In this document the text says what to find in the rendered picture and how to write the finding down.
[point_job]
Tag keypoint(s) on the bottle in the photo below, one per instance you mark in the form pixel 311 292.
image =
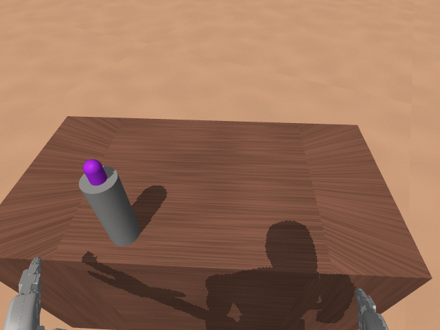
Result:
pixel 104 191

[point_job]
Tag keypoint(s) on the left robot hand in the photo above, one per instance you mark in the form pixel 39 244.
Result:
pixel 24 310

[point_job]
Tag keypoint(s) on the right robot hand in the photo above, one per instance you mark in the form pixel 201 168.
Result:
pixel 368 318

